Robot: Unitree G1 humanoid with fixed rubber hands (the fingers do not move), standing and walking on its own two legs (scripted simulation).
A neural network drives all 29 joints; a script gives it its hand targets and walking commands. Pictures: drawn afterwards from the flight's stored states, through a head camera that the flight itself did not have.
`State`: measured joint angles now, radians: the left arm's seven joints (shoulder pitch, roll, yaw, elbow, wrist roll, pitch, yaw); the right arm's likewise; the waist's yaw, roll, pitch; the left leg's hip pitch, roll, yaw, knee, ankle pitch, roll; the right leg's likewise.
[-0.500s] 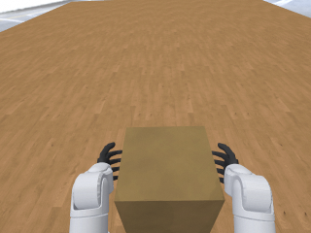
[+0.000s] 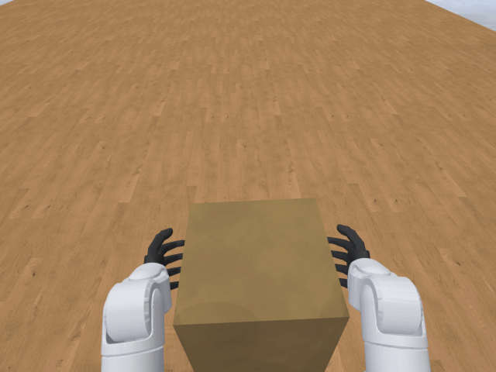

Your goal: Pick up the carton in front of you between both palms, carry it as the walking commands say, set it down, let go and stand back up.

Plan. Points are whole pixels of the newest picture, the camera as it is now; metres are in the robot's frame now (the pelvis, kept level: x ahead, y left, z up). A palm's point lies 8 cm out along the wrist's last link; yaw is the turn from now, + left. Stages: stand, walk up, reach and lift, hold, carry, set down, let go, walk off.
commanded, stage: carry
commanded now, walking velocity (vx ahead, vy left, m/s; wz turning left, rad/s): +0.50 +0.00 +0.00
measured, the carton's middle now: (256, 293) +0.28 +0.00 +0.00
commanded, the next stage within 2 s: none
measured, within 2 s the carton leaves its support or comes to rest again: neither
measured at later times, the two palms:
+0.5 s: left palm (189, 162) +0.51 +0.14 +0.10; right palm (333, 164) +0.52 -0.16 +0.09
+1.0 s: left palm (178, 161) +0.53 +0.16 +0.09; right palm (317, 156) +0.55 -0.13 +0.09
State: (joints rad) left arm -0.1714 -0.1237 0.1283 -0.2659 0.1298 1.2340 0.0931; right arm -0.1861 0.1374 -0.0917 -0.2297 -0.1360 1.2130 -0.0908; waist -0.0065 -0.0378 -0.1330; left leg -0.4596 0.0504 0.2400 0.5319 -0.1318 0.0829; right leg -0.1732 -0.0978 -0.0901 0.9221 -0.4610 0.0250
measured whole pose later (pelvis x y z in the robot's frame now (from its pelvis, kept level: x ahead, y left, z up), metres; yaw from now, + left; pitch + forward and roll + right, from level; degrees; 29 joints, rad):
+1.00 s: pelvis +0.27 -0.01 +0.00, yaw +4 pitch +3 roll -1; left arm -0.17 -0.13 0.11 -0.30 0.13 1.21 0.09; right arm -0.16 0.13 -0.10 -0.30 -0.13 1.21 -0.09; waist 0.00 0.02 -0.12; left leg -0.13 0.08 0.15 0.54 -0.46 -0.02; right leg -0.40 -0.07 -0.22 0.60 -0.25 -0.03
